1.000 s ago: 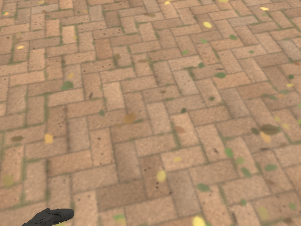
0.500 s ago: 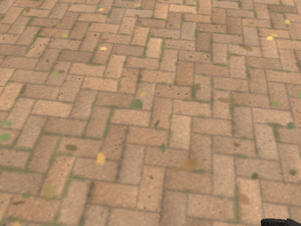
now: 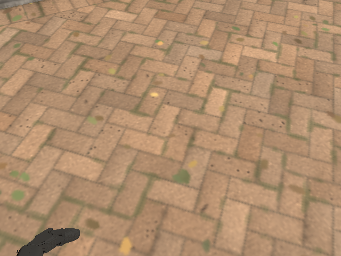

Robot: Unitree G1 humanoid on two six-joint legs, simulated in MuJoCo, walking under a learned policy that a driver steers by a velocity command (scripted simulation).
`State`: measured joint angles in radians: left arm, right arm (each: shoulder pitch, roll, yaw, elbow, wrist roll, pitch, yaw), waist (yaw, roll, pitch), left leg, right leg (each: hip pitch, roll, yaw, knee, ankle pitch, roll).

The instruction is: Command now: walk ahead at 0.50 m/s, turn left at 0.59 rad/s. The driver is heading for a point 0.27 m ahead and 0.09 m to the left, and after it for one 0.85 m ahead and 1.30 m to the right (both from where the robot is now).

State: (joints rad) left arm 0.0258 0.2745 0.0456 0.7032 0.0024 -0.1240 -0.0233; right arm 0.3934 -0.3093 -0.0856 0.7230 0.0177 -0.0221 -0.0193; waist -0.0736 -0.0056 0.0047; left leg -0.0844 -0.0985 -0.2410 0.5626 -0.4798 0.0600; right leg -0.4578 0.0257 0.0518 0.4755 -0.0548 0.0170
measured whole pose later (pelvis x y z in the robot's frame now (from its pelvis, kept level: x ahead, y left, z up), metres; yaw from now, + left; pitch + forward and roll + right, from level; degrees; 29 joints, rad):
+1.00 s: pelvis +0.21 -0.03 +0.02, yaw -18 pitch +2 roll +3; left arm 0.21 0.30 0.06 0.69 0.00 0.02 0.02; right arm 0.11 -0.32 -0.10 0.76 0.00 0.02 -0.05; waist 0.01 0.03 0.04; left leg -0.56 -0.01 -0.03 1.08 -0.38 -0.07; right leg -0.30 0.03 0.06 0.47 -0.21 -0.06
